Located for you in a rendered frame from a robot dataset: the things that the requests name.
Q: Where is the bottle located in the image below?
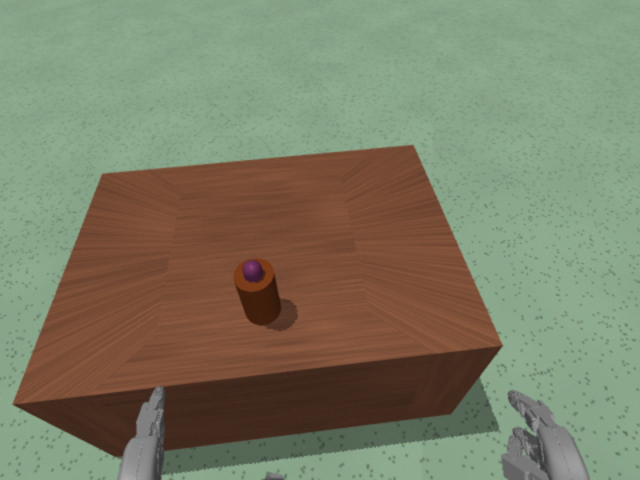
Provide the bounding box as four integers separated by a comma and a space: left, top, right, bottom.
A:
233, 258, 281, 325

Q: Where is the left robot hand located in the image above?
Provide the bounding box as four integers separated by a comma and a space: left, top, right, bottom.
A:
117, 386, 165, 480

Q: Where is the right robot hand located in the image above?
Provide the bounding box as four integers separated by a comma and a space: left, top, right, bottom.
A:
501, 390, 590, 480

